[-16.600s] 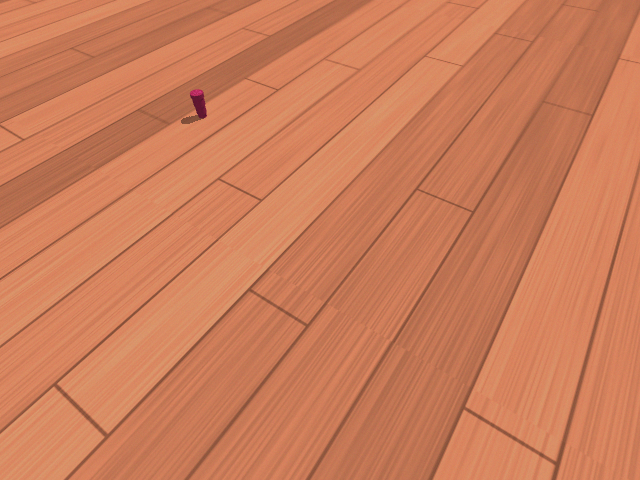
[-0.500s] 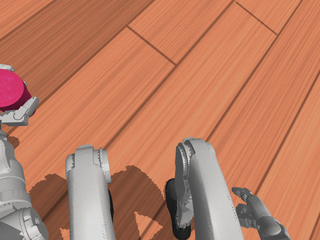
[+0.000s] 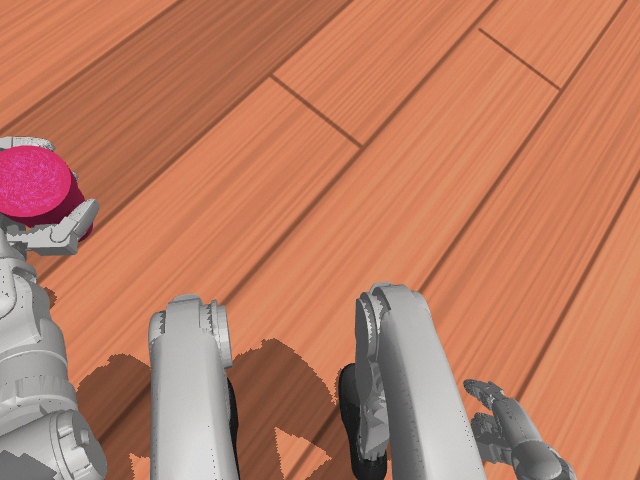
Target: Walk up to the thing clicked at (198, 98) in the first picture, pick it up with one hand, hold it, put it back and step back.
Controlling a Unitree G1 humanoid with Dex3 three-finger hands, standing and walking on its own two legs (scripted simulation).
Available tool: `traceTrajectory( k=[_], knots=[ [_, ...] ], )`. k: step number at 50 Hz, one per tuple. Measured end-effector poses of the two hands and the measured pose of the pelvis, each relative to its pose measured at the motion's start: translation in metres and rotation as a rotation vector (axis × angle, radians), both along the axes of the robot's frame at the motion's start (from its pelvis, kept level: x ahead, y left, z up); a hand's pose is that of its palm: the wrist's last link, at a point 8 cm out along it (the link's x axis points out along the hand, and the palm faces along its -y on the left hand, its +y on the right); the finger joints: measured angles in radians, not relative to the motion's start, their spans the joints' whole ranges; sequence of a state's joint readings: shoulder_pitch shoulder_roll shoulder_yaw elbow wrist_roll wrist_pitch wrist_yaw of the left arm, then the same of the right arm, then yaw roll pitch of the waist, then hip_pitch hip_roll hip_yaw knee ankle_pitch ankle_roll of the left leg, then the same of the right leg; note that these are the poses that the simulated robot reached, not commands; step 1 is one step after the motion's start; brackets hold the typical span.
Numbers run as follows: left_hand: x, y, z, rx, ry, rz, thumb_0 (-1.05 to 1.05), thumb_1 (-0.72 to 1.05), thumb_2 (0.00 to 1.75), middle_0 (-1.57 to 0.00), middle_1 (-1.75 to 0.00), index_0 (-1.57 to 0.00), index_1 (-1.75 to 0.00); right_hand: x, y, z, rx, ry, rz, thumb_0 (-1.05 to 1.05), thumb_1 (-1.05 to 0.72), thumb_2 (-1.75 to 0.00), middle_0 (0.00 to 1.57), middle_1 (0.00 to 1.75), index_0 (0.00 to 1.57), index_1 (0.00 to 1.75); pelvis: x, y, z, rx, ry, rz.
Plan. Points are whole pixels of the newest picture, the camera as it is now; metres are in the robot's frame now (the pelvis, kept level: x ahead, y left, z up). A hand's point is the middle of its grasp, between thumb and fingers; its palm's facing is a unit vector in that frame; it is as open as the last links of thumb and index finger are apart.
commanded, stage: lift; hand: left
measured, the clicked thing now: (53, 206) +0.43 +0.30 -0.05
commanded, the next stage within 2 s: none
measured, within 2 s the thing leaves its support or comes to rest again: neither
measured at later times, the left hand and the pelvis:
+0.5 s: hand (12, 185) +0.41 +0.29 +0.04, palm faces +0.29 -0.96 -0.06, open 9.4 cm; pelvis +0.01 +0.00 +0.05, yaw +1 degrees
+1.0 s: hand out of the picture +0.38 +0.26 +0.22, palm faces +0.30 -0.95 -0.05, open 9.4 cm; pelvis +0.04 +0.01 +0.20, yaw +4 degrees
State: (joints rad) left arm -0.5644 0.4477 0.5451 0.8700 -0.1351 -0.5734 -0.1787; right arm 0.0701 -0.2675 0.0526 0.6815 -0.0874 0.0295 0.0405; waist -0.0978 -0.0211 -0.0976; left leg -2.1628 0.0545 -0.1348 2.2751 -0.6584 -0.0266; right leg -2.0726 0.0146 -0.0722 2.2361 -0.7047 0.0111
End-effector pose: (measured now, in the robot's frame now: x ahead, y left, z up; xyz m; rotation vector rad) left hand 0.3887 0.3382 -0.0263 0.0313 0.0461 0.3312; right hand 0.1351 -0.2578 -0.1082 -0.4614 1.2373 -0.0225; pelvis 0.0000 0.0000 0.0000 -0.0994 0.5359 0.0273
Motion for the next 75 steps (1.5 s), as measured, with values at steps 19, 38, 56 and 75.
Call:
traceTrajectory(
  k=[19,38,56,75],
  knots=[
    [-0.006,-0.001,0.039,0.014,0.000,-0.027,0.02,-0.31,1.10,-0.80,-1.06,-0.76,-1.03,0.003,0.004,0.027,0.015,-0.026,-0.041,0.01,-0.92,-0.89,0.20,0.30,0.20,0.30,0.004,0.003,0.029,0.005,0.022,0.012],
    [-0.025,-0.026,0.151,0.005,0.001,-0.047,0.02,-0.31,1.10,-0.80,-1.06,-0.76,-1.03,0.044,0.018,0.109,0.071,-0.165,-0.073,0.01,-0.91,-0.89,0.20,0.30,0.20,0.30,0.015,0.002,0.115,0.017,0.017,0.030],
    [-0.046,-0.037,0.281,-0.016,0.028,-0.019,0.02,-0.31,1.10,-0.80,-1.06,-0.76,-1.04,0.077,0.036,0.242,0.089,-0.298,-0.080,0.01,-0.90,-0.89,0.20,0.30,0.20,0.30,0.045,0.011,0.230,0.028,-0.109,0.066],
    [-0.037,-0.052,0.355,-0.010,0.009,-0.023,0.02,-0.31,1.10,-0.80,-1.06,-0.76,-1.04,0.080,0.051,0.302,0.132,-0.277,-0.065,0.01,-0.91,-0.89,0.20,0.30,0.20,0.30,0.068,0.013,0.296,0.056,-0.218,0.080]
  ],
)
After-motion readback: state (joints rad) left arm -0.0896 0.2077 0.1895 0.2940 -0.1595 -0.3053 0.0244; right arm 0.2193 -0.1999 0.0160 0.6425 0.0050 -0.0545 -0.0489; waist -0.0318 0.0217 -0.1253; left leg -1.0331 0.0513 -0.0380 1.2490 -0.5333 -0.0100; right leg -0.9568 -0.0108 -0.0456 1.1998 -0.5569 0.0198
